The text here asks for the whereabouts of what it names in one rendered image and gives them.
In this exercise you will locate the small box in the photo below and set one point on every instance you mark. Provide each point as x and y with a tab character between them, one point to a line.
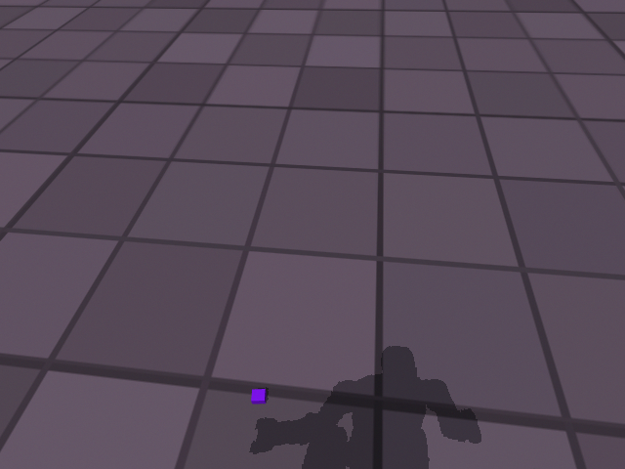
258	396

